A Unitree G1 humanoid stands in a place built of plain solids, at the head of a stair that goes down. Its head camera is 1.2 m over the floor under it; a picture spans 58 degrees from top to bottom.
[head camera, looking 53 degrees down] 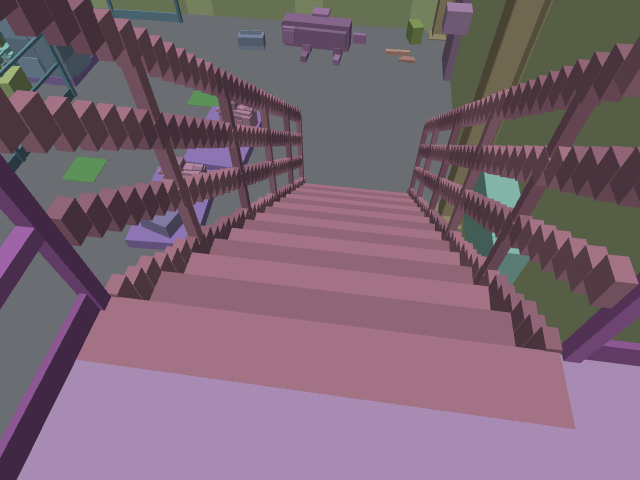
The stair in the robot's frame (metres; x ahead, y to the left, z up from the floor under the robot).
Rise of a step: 0.19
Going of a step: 0.22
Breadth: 1.39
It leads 8 degrees to the right of straight ahead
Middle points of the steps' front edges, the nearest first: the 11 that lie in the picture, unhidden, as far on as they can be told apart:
0.59 -0.01 0.00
0.81 -0.04 -0.19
1.03 -0.07 -0.38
1.26 -0.10 -0.57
1.48 -0.13 -0.76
1.70 -0.16 -0.95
1.93 -0.19 -1.14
2.15 -0.22 -1.33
2.37 -0.25 -1.52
2.59 -0.28 -1.71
2.81 -0.31 -1.90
